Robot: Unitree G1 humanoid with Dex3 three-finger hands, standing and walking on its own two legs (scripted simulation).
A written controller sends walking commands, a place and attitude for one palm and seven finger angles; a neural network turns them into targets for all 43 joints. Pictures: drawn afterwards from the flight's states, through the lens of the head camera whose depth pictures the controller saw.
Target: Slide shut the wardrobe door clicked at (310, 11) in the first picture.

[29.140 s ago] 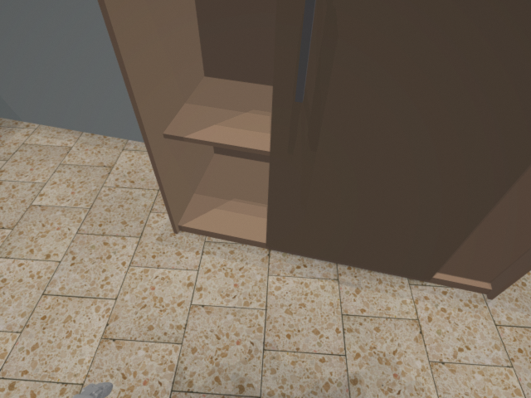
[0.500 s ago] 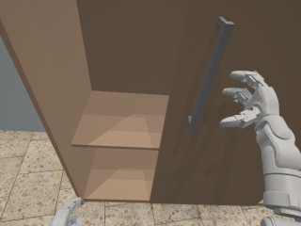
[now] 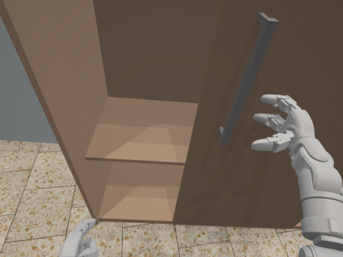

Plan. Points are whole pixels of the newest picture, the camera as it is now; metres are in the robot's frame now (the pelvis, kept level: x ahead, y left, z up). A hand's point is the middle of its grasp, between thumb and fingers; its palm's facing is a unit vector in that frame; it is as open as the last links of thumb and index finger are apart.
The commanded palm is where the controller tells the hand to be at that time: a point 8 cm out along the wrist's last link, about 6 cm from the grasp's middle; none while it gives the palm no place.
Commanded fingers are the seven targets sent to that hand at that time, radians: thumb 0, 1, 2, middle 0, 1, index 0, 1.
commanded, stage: move the hooked fingers beside the handle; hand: right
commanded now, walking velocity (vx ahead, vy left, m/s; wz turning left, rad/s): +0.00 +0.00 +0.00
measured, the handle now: (239, 91) +0.45 -0.11 +0.21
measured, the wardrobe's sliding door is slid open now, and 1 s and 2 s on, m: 0.42 0.42 0.42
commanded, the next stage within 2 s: none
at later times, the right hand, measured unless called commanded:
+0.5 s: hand (278, 107) +0.37 -0.17 +0.23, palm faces +0.00 +1.00 -0.04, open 14.0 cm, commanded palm +0.36 -0.23 +0.20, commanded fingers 0.00 0.50 -0.30 0.30 1.20 0.30 1.20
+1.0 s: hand (274, 113) +0.40 -0.18 +0.19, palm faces +0.01 +1.00 -0.01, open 14.0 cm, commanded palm +0.35 -0.23 +0.20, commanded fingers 0.00 0.50 -0.30 0.30 1.20 0.30 1.20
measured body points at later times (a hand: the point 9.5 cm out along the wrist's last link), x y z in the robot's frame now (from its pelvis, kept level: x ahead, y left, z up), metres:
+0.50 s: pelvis +0.01 +0.00 +0.00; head -0.02 +0.02 +0.45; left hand +0.16 +0.25 -0.10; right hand +0.36 -0.22 +0.23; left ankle -0.03 +0.06 -0.74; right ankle +0.00 -0.08 -0.74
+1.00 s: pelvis +0.00 +0.00 +0.00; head -0.03 +0.02 +0.45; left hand +0.16 +0.24 -0.10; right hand +0.39 -0.24 +0.20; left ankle -0.03 +0.06 -0.74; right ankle +0.00 -0.08 -0.74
